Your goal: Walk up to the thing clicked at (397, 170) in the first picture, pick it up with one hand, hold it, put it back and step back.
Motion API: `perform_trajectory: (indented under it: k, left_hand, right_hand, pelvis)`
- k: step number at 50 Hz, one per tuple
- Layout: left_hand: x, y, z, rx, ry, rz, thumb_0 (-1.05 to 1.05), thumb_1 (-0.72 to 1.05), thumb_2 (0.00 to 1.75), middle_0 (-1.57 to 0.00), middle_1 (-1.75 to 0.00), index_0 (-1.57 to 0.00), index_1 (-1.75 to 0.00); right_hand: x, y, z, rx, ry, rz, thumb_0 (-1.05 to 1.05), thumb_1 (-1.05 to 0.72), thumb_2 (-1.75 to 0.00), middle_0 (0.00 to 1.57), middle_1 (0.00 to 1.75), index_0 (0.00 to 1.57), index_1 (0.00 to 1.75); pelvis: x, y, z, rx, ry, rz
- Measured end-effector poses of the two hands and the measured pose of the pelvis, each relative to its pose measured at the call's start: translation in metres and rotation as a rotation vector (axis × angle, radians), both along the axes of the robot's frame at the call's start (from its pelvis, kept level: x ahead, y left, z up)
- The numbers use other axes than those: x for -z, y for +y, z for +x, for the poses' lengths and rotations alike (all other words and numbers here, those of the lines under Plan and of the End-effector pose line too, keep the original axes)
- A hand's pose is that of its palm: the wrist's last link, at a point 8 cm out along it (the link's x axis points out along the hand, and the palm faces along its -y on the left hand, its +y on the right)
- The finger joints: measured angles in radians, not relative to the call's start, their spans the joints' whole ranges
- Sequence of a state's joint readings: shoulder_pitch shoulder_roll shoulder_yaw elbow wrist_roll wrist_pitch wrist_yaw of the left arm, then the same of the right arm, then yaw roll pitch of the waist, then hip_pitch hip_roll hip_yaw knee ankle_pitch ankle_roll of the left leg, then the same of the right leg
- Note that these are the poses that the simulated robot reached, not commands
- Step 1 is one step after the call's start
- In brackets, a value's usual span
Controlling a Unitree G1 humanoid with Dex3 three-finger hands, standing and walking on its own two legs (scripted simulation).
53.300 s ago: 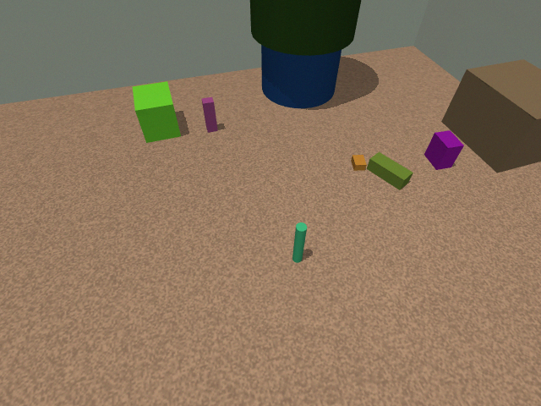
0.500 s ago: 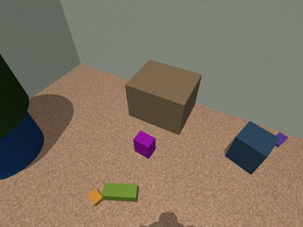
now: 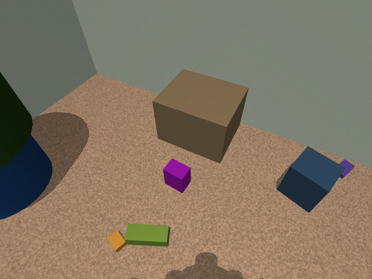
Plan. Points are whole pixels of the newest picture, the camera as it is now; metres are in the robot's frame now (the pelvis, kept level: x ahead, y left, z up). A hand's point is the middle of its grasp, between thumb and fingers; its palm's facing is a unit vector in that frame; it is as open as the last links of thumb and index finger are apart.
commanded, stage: stand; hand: left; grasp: from above
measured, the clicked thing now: (148, 235) +0.45 +0.23 -0.74
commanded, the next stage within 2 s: step back in 0.92 s
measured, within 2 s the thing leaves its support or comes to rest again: neither
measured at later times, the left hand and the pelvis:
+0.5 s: hand out of the picture +0.07 +0.25 -0.16, palm faces +0.02 -0.94 -0.34, open 7.4 cm; pelvis +0.00 +0.00 +0.00, yaw +0 degrees
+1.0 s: hand out of the picture +0.06 +0.25 -0.16, palm faces +0.03 -0.94 -0.35, open 7.4 cm; pelvis -0.01 +0.00 +0.00, yaw +0 degrees
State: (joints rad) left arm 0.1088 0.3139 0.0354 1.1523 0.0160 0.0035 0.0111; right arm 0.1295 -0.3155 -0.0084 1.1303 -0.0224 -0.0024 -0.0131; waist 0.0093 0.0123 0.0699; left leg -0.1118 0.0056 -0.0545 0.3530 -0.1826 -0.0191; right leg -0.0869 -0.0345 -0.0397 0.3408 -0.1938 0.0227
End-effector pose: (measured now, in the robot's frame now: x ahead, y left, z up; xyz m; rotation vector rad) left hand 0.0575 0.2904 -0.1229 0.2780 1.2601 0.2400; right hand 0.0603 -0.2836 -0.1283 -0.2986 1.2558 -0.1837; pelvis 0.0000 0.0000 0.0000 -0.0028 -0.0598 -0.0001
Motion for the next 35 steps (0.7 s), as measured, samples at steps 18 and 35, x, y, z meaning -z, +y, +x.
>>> perform_trajectory:
  k: [18, 35]
  left_hand:
    - [-0.003, 0.001, 0.012, 0.014, -0.031, 0.005, 0.00, 0.90, 0.90, -0.20, -0.30, -0.20, -0.30]
    - [-0.003, 0.001, -0.001, 0.021, -0.008, 0.007, 0.00, 0.90, 0.90, -0.20, -0.30, -0.20, -0.30]
  right_hand:
    - [-0.006, -0.007, 0.015, -0.004, -0.040, -0.015, 0.01, -0.90, -0.90, 0.21, 0.30, 0.20, 0.30]
    - [-0.003, -0.010, -0.006, 0.012, 0.002, -0.006, 0.01, -0.90, -0.90, 0.21, 0.30, 0.20, 0.30]
  pelvis:
    - [-0.001, -0.001, 0.002, 0.001, -0.002, 0.000]
    - [-0.001, -0.003, -0.003, 0.002, 0.001, 0.002]
